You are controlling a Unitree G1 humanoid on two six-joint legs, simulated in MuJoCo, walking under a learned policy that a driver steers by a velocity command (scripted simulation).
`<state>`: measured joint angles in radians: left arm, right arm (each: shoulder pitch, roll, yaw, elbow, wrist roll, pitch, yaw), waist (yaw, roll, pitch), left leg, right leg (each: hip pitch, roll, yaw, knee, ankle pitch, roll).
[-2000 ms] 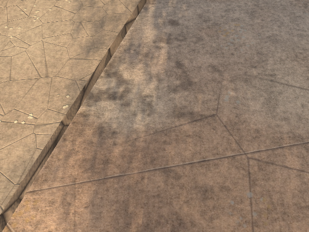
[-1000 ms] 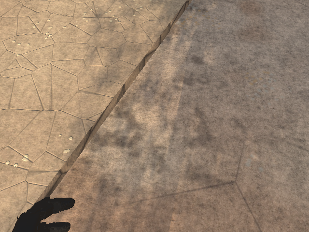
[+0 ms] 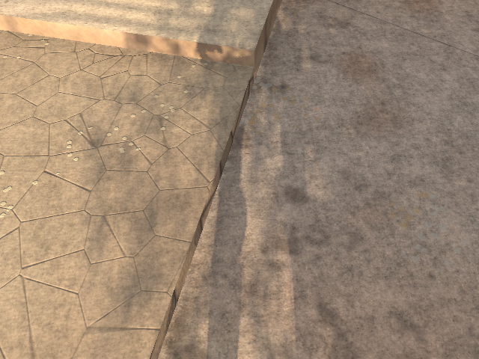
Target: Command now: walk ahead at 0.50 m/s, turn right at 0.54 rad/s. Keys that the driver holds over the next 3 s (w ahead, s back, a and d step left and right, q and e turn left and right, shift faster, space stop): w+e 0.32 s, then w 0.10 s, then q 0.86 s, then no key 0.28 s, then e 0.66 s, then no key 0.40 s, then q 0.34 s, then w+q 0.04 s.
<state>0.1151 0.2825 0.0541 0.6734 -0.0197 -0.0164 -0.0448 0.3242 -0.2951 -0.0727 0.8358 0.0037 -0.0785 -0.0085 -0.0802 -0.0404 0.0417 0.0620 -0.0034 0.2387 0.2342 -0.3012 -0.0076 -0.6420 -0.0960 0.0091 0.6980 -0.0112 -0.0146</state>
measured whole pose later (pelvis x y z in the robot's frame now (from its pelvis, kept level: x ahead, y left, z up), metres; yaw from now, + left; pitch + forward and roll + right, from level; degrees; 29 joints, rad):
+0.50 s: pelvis +0.28 -0.05 +0.00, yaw -15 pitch +2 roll -1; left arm 0.33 0.29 0.06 0.73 -0.01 -0.04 0.01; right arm 0.06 -0.29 -0.04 0.72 -0.01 -0.10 0.03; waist 0.07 0.05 0.04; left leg -0.60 0.06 -0.06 0.54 0.11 -0.04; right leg -0.07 0.10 0.12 0.35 -0.29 -0.07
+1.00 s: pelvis +0.43 -0.07 +0.00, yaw -2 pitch +2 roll +0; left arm 0.16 0.29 0.06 0.70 0.00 -0.01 0.03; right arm 0.19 -0.31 -0.08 0.71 0.01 0.03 -0.02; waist -0.04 0.01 0.04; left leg -0.37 -0.11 -0.19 0.48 -0.13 0.03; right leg -0.41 0.02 0.12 0.65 -0.30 0.07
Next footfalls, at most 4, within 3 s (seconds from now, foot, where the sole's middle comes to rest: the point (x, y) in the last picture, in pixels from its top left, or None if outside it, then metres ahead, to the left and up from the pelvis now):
0.10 right None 0.22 -0.12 -0.77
0.58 left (229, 333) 0.54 0.02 -0.77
1.04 right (312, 337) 0.51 -0.21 -0.77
1.44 left None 0.45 0.05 -0.77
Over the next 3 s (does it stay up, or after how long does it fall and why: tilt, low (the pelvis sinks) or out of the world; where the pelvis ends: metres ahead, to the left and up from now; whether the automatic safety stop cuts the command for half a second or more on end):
stays up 0.40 -0.07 0.00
